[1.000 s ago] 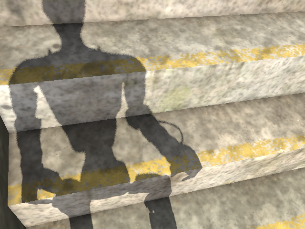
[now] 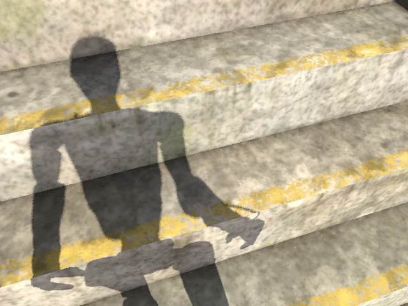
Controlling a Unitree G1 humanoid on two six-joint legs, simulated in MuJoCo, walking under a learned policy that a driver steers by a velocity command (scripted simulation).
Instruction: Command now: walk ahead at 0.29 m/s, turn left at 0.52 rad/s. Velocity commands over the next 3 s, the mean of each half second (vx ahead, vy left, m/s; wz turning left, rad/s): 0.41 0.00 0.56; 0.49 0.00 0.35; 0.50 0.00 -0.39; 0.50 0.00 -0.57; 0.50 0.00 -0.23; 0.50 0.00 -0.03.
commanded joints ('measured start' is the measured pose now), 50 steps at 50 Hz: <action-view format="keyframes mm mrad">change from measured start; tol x64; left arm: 1 -56 135 39 -87 -50 -48 19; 50 -258 -42 -41 -165 -57 -11 -42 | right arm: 1 -174 -54 -12 -132 103 -46 19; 50 -245 47 92 -207 -32 -115 12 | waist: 1 50 -113 9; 50 9 87 -75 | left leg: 1 -131 44 -17 -223 65 -32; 31 373 139 -366 -636 1206 176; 37 41 -74 -214 281 -75 -56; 50 326 147 -183 -1029 213 -38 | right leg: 1 158 -250 198 -212 183 -102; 21 -761 -50 245 1227 88 173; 31 -152 18 206 347 -27 102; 35 314 -376 549 -26 1406 -34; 50 -9 -138 265 -185 110 60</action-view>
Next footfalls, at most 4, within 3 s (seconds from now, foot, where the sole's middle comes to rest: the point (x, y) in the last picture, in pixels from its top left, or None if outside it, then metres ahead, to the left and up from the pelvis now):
0.28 left None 0.00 0.13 -0.77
0.68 right None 0.18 -0.02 -0.77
0.92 left None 0.06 0.18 -0.77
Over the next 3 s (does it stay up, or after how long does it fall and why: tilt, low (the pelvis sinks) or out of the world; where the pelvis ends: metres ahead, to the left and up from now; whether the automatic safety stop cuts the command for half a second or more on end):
stays up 0.08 0.09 0.01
